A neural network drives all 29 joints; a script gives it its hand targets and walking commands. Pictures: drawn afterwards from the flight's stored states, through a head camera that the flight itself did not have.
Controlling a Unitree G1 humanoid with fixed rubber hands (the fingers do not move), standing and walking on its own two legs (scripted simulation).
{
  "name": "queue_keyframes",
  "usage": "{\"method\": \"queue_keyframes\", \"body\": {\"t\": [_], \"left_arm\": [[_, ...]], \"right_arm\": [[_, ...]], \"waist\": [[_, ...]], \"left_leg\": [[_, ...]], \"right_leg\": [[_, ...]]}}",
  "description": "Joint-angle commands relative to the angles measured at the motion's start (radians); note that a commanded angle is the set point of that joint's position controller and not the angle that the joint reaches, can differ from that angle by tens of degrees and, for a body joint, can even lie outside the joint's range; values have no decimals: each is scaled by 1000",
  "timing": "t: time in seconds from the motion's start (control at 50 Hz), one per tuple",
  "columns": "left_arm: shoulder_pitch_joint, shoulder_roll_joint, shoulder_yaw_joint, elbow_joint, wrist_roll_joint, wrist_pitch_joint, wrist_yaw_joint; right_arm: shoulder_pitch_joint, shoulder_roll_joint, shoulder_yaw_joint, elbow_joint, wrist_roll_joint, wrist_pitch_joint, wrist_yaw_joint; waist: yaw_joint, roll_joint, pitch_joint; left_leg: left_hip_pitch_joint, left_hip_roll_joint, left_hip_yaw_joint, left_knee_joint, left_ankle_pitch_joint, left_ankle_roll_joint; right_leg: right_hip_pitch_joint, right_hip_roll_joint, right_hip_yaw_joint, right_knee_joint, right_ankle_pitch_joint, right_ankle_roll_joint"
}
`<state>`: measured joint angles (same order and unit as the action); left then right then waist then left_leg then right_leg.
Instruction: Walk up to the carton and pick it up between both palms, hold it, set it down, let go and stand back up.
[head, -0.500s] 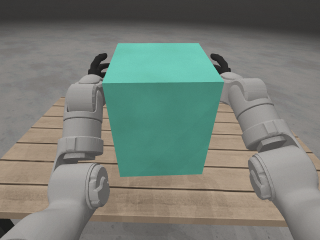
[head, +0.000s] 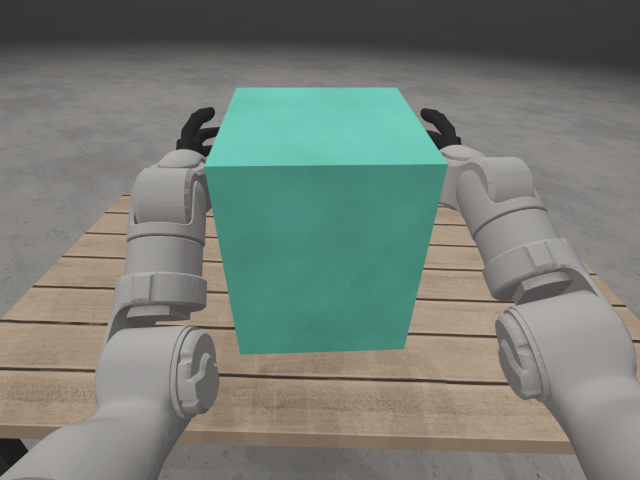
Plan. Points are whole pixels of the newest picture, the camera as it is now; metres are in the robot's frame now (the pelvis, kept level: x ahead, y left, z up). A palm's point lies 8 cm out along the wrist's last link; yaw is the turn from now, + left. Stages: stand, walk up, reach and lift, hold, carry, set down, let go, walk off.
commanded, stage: hold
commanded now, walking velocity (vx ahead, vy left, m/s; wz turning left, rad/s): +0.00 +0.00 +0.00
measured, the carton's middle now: (320, 218) +0.36 +0.01 +0.24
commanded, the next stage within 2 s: none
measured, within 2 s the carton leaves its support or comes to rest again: neither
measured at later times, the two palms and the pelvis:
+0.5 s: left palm (192, 169) +0.37 +0.16 +0.29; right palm (443, 166) +0.37 -0.13 +0.30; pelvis +0.00 +0.00 +0.00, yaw +0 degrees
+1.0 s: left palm (193, 168) +0.37 +0.16 +0.29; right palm (445, 166) +0.37 -0.13 +0.30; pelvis +0.00 +0.00 +0.00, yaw +0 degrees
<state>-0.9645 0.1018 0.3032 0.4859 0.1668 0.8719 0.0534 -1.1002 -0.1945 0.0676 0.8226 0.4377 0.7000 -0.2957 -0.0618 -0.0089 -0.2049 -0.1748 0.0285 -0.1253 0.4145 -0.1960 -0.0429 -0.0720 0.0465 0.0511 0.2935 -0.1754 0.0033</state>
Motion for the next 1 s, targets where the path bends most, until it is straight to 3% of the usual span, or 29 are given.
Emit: {"method": "queue_keyframes", "body": {"t": [0.0,0.02,0.04,0.12,0.16,0.32,0.44,0.52,0.74,0.88,0.98], "left_arm": [[-898,-667,-369,-225,-210,-102,-151],[-876,-662,-355,-219,-200,-99,-150],[-880,-665,-360,-213,-200,-98,-151],[-877,-654,-344,-185,-194,-96,-153],[-870,-657,-349,-213,-197,-99,-150],[-874,-657,-347,-185,-196,-96,-153],[-898,-660,-369,-233,-206,-101,-151],[-873,-659,-352,-194,-191,-94,-154],[-868,-657,-346,-178,-195,-96,-154],[-881,-662,-364,-224,-201,-100,-150],[-870,-649,-341,-187,-192,-96,-152]], "right_arm": [[-899,678,139,-424,179,-57,140],[-890,681,147,-419,186,-57,139],[-879,671,141,-410,182,-55,139],[-901,662,130,-404,172,-55,144],[-899,676,145,-428,182,-59,143],[-904,666,131,-414,177,-57,141],[-888,673,137,-417,181,-55,139],[-898,669,135,-413,173,-58,144],[-884,658,125,-385,169,-52,140],[-896,671,147,-434,187,-59,139],[-908,673,145,-426,180,-56,138]], "waist": [[-17,71,-374],[-5,76,-368],[-19,87,-357],[-9,64,-335],[-2,60,-357],[-9,65,-341],[-17,85,-368],[-4,80,-337],[-15,71,-329],[-12,79,-369],[0,55,-338]], "left_leg": [[165,-65,60,-21,273,-28],[169,-67,63,-18,287,-26],[167,-66,59,-21,283,-30],[152,-63,61,-31,240,-24],[161,-65,62,-27,264,-23],[158,-64,61,-29,246,-22],[168,-66,62,-23,264,-30],[152,-63,64,-26,249,-24],[157,-62,61,-28,249,-25],[163,-66,61,-15,283,-29],[156,-68,64,-25,251,-18]], "right_leg": [[56,42,-24,-21,279,27],[61,40,-21,-20,295,27],[59,40,-21,-22,284,25],[43,38,-23,-28,234,25],[57,41,-24,-22,268,26],[39,36,-22,-29,250,25],[49,38,-24,-18,275,24],[46,36,-20,-26,249,22],[43,37,-20,-27,255,24],[64,39,-21,-17,296,26],[45,35,-22,-25,267,32]]}}
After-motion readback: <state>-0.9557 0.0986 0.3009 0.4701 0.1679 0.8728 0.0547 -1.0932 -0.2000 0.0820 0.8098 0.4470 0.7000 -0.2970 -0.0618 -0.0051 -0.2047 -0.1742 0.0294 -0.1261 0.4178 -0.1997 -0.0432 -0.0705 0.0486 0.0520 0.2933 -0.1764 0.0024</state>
